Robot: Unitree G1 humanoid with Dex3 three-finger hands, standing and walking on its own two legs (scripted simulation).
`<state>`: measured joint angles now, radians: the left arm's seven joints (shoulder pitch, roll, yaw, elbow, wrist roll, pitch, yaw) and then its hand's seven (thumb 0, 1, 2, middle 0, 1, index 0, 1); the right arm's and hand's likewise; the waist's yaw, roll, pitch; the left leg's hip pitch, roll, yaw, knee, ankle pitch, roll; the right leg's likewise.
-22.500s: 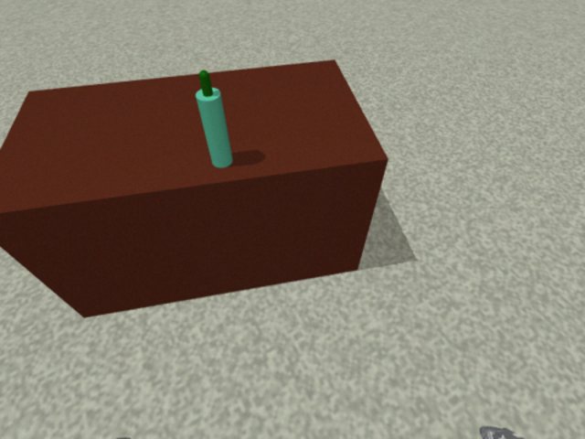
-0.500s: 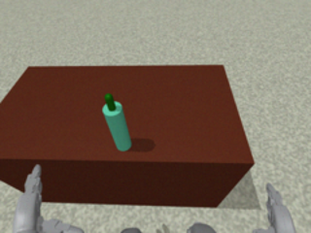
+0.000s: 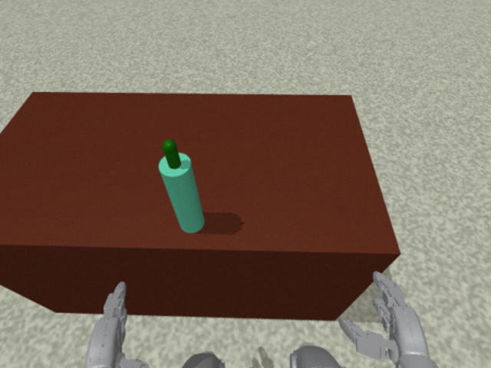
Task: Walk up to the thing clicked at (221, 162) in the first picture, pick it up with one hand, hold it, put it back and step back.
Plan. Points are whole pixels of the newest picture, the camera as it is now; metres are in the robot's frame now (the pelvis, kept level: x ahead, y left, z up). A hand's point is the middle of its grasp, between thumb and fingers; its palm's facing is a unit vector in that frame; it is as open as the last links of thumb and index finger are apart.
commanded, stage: home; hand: left
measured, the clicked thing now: (182, 189) +0.42 +0.15 +0.01
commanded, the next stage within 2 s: none
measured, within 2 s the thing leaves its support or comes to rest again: neither
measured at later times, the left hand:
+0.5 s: hand (145, 326) +0.19 +0.19 -0.06, palm faces +0.09 -0.97 -0.23, open 17.5 cm
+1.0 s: hand (151, 326) +0.19 +0.18 -0.05, palm faces +0.09 -0.97 -0.23, open 17.5 cm
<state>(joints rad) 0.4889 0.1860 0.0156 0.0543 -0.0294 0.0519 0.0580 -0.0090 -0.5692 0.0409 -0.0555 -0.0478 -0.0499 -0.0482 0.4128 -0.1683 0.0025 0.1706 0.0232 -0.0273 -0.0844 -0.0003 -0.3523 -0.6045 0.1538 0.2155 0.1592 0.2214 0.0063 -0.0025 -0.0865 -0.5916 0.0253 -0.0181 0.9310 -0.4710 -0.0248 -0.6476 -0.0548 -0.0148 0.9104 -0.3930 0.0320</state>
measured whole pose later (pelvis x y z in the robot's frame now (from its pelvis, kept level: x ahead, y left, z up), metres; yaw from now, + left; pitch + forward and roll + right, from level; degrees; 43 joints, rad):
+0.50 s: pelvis +0.01 +0.01 +0.00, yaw -1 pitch +9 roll -1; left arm 0.45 0.21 0.00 0.07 -0.03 0.08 0.09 -0.01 -0.55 0.05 -0.05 -0.05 -0.05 -0.05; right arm 0.44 -0.19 0.00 0.12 0.02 0.02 -0.09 0.02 -0.89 -0.90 0.20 0.30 0.20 0.30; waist 0.00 0.00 -0.10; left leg -0.60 0.03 -0.01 0.95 -0.51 -0.01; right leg -0.66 -0.05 0.00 0.92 -0.41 0.04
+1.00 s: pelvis +0.01 +0.00 +0.00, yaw -1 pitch +9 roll -1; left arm 0.46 0.20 0.00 0.05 -0.03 0.09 0.09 -0.01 -0.54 0.05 -0.06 -0.05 -0.05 -0.05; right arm 0.45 -0.20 0.00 0.10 0.03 0.04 -0.09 0.02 -0.90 -0.90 0.20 0.30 0.21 0.30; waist 0.00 0.00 -0.11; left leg -0.62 0.03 -0.01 0.96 -0.51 -0.02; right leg -0.67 -0.05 -0.01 0.94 -0.42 0.04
